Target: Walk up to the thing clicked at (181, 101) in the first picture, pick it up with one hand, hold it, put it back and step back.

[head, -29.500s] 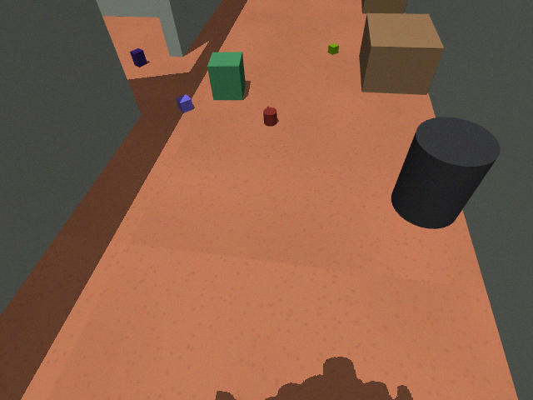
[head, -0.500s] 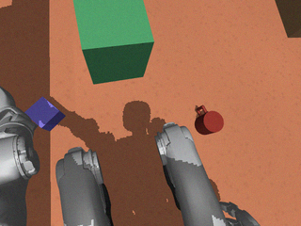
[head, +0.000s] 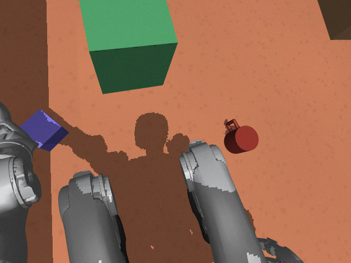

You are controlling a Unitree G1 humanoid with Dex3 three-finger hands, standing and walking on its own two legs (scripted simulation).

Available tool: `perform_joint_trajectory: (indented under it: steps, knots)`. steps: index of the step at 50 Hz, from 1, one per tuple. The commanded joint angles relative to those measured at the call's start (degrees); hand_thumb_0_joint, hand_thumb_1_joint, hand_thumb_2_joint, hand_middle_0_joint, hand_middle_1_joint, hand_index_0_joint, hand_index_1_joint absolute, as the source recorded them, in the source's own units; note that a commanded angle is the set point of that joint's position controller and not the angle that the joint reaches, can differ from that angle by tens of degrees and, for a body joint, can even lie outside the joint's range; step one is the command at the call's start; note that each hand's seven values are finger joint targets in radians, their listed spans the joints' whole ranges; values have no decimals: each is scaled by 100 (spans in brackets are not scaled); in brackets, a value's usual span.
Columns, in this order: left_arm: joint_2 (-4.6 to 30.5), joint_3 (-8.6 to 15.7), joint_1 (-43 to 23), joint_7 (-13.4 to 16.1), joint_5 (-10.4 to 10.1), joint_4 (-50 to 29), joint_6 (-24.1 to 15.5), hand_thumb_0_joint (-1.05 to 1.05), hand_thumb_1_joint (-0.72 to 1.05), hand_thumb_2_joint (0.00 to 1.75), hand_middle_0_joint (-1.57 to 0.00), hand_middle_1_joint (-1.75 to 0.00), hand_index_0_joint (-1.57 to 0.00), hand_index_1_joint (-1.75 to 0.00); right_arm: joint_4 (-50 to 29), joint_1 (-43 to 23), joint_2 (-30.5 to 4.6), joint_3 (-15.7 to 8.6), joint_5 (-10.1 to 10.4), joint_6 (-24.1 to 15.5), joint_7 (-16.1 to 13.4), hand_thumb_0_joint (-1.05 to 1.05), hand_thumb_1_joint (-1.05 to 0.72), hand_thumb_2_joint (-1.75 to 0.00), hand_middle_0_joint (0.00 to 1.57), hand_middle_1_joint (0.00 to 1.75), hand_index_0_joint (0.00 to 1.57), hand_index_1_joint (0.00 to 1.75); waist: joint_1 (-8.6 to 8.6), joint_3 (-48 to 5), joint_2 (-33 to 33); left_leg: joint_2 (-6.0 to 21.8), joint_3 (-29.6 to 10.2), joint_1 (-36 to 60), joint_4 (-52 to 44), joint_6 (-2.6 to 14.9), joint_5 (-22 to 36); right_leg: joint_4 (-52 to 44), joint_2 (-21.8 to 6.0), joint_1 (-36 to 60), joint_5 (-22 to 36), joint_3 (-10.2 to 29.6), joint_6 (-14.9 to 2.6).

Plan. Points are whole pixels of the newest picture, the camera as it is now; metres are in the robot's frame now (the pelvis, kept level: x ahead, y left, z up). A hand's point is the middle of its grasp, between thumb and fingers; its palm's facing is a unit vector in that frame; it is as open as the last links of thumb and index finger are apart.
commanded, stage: rise first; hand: left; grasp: from above
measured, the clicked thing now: (45, 131) +0.47 +0.28 -0.29
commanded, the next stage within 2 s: approach in 1.18 s
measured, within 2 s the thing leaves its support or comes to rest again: neither
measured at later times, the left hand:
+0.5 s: hand (12, 129) +0.45 +0.31 -0.17, palm faces -0.25 -0.32 -0.91, open 13.6 cm
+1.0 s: hand (10, 132) +0.44 +0.31 -0.16, palm faces -0.26 -0.32 -0.91, open 13.0 cm
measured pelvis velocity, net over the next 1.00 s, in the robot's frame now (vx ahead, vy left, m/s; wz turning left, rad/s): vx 0.00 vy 0.00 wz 0.00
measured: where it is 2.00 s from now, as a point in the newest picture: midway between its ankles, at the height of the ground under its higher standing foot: (164, 239)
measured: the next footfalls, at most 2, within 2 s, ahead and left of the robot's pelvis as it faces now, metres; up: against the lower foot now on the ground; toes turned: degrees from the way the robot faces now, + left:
none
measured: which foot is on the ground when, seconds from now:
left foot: down 0.00-1.00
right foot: down 0.00-1.00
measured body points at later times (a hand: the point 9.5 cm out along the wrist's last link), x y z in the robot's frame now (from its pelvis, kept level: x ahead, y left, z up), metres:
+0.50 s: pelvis +0.00 +0.00 +0.00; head +0.23 +0.06 +0.38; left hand +0.46 +0.32 -0.11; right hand +0.01 -0.26 -0.10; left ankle +0.07 +0.13 -0.29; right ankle +0.11 -0.16 -0.29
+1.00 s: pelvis +0.00 +0.00 +0.00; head +0.22 +0.05 +0.38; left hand +0.45 +0.32 -0.10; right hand +0.02 -0.27 -0.10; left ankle +0.07 +0.13 -0.29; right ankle +0.11 -0.16 -0.29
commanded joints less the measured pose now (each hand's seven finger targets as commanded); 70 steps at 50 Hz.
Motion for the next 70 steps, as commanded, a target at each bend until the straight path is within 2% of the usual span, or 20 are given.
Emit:
perform_joint_trajectory:
  steps: [1, 9, 13, 15, 22, 24, 30, 31, 37, 39, 40, 43, 48, 51, 54, 56, 63, 65, 67, 70]
  knots:
    - [1370, -107, -1778, 178, 102, -693, -44, 0, -53, 95, -12, -107, -13, -106, 44, 1315, -1439, -353, 22, -74, 9, 0, -91, -91, 20, 30, 20, 30, -189, -3631, 1427, 75, 624, 2861, -1556, 231, 1109, -1093, -18, 1732, 1163, -1137, -518]
    - [1404, -150, -1906, 268, 202, -437, -138, 0, -51, 93, -13, -107, -14, -105, 47, 1288, -1522, -332, -22, -128, 46, 0, -92, -91, 20, 30, 20, 30, -331, -3456, 1435, 70, 599, 2768, -1552, 243, 708, -1165, 23, 1616, 835, -1186, -517]
    - [1376, -156, -1920, 325, 178, -518, -150, 0, -50, 92, -14, -105, -15, -104, 45, 1297, -1499, -308, -28, -150, 69, 0, -92, -91, 20, 30, 20, 30, -258, -3660, 1634, 86, 608, 2948, -1524, 205, 878, -1102, 26, 1683, 985, -1186, -530]
    - [1589, -54, -2109, 374, 214, -801, -148, 0, -49, 91, -16, -102, -17, -101, 21, 1292, -1536, -317, -36, -148, 86, 0, -92, -91, 20, 30, 20, 30, -242, -3738, 1814, 99, 592, 3072, -1544, 185, 980, -1057, -7, 1627, 1079, -1182, -524]
    - [1434, -18, -1663, 311, 127, -760, -62, 0, -46, 89, -19, -98, -20, -97, 39, 1308, -1511, -374, 4, -85, 147, 0, -92, -91, 20, 30, 20, 30, -117, -3827, 1743, 94, 610, 3037, -1576, 189, 1135, -1035, 6, 1765, 1212, -1176, -537]
    - [1346, -142, -1627, 248, 115, -760, -46, 0, -46, 88, -20, -98, -20, -97, 24, 1272, -1468, -374, 13, -66, 164, 0, -92, -91, 20, 30, 20, 30, -147, -3740, 1711, 80, 638, 2918, -1562, 216, 1106, -1074, 11, 1756, 1190, -1151, -528]
    - [1450, -79, -1739, 167, 145, -790, -166, 0, -42, 85, -22, -97, -22, -96, 82, 1400, -1502, -388, 12, -74, 148, 0, -91, -91, 20, 30, 20, 30, -213, -3621, 1366, 57, 618, 2668, -1463, 269, 988, -1144, 16, 1821, 1102, -1137, -498]
    - [1306, -153, -1531, 158, 171, -465, -145, 0, -41, 85, -23, -94, -24, -94, 55, 1356, -1521, -378, 5, -97, 160, 0, -91, -91, 20, 30, 20, 30, -263, -3422, 1286, 46, 590, 2655, -1523, 260, 924, -1131, -3, 1715, 1029, -1159, -498]
    - [1469, -119, -1773, 235, 173, -891, -206, 0, -38, 82, -25, -95, -26, -93, 69, 1330, -1510, -407, -18, -175, 144, 0, -91, -91, 20, 30, 20, 30, -180, -3721, 1515, 57, 635, 2923, -1561, 250, 802, -1209, 1, 1704, 890, -1154, -519]
    - [1344, -151, -1786, 278, 162, -774, -190, 0, -38, 81, -25, -94, -26, -92, 58, 1335, -1508, -410, -20, -177, 140, 0, -91, -91, 20, 30, 20, 30, -237, -3661, 1522, 62, 655, 2867, -1574, 244, 765, -1228, 4, 1705, 870, -1147, -525]
    - [1458, -55, -1715, 299, 171, -836, -179, 0, -38, 82, -26, -92, -27, -92, 52, 1330, -1524, -430, 7, -175, 137, 0, -92, -91, 20, 30, 20, 30, -158, -3835, 1528, 73, 658, 2987, -1571, 235, 847, -1218, -1, 1793, 934, -1144, -526]
    - [1340, -100, -1608, 329, 114, -693, -134, 0, -38, 81, -27, -92, -27, -91, 69, 1255, -1456, -415, 16, -154, 125, 0, -92, -91, 20, 30, 20, 30, -89, -3747, 1553, 60, 734, 2776, -1578, 243, 827, -1251, 2, 1819, 931, -1089, -525]
    - [1509, -54, -1699, 264, 159, -759, -117, 0, -34, 79, -30, -87, -31, -87, 122, 1321, -1479, -432, -10, -171, 111, 0, -91, -91, 20, 30, 20, 30, -166, -3610, 1430, 67, 699, 2791, -1522, 260, 984, -1207, -26, 1773, 1075, -1100, -509]
    - [1308, -197, -1594, 235, 181, -629, -110, 0, -31, 76, -32, -86, -32, -86, 130, 1266, -1466, -444, -3, -199, 122, 0, -91, -91, 20, 30, 20, 30, -187, -3501, 1471, 45, 679, 2814, -1584, 253, 828, -1224, -27, 1644, 920, -1119, -537]
    - [1307, -119, -1516, 246, 108, -514, -135, 0, -31, 76, -32, -86, -32, -85, 135, 1297, -1520, -463, 9, -228, 127, 0, -91, -91, 20, 30, 20, 30, -153, -3432, 1323, 44, 635, 2706, -1626, 259, 698, -1229, -38, 1637, 805, -1145, -520]
    - [1198, -207, -1534, 209, 114, -457, -156, 0, -31, 76, -32, -87, -32, -86, 250, 1397, -1514, -474, -24, -238, 129, 0, -91, -91, 20, 30, 20, 30, -227, -3381, 1374, 39, 635, 2780, -1634, 244, 728, -1224, -32, 1595, 825, -1154, -526]
    - [1412, -103, -1813, 313, 154, -835, -221, 0, -29, 75, -34, -85, -34, -84, 153, 1361, -1517, -447, -21, -252, 130, 0, -92, -91, 20, 30, 20, 30, -157, -3913, 1449, 49, 705, 2899, -1539, 245, 910, -1242, -37, 1926, 1002, -1095, -512]
    - [1478, -45, -1594, 298, 149, -742, -198, 0, -40, 83, -29, -86, -27, -88, 145, 1279, -1503, -469, 3, -247, 122, 0, -91, -90, 20, 30, 20, 30, -66, -3786, 1526, 45, 719, 2889, -1602, 245, 834, -1232, -49, 1807, 897, -1089, -525]
    - [1428, -42, -1574, 319, 184, -651, -177, 0, -43, 85, -25, -90, -24, -92, 151, 1274, -1500, -477, 3, -236, 117, 0, -91, -90, 20, 30, 20, 30, -82, -3754, 1487, 46, 717, 2869, -1625, 248, 793, -1246, -49, 1766, 873, -1096, -532]
    - [1207, -205, -1802, 366, 231, -582, -129, 0, -41, 85, -28, -88, -26, -90, 200, 1384, -1496, -480, -39, -270, 135, 0, -91, -90, 20, 30, 20, 30, -297, -3543, 1381, 51, 687, 2863, -1623, 257, 736, -1314, -35, 1657, 856, -1123, -526]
